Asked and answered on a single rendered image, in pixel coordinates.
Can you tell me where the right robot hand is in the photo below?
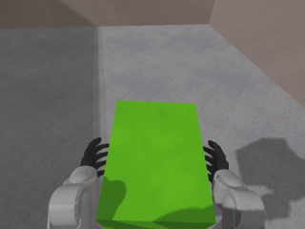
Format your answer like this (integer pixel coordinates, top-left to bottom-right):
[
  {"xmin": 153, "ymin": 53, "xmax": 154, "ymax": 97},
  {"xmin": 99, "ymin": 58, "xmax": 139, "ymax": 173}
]
[{"xmin": 203, "ymin": 140, "xmax": 229, "ymax": 184}]

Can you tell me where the right robot forearm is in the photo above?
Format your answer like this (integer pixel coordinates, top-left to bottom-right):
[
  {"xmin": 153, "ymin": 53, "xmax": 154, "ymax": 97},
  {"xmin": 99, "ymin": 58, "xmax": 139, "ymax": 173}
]
[{"xmin": 212, "ymin": 169, "xmax": 266, "ymax": 229}]

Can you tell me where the carton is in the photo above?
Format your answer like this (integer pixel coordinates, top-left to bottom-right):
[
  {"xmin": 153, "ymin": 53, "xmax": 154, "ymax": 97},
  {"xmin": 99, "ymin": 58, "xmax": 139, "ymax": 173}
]
[{"xmin": 95, "ymin": 100, "xmax": 216, "ymax": 229}]

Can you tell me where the left robot forearm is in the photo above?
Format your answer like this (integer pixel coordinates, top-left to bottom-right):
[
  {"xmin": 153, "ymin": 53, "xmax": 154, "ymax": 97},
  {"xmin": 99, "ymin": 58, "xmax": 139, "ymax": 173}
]
[{"xmin": 47, "ymin": 165, "xmax": 99, "ymax": 229}]

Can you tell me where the left robot hand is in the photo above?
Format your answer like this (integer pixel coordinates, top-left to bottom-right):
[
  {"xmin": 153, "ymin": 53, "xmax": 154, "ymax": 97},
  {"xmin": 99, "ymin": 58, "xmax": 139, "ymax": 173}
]
[{"xmin": 80, "ymin": 137, "xmax": 110, "ymax": 177}]

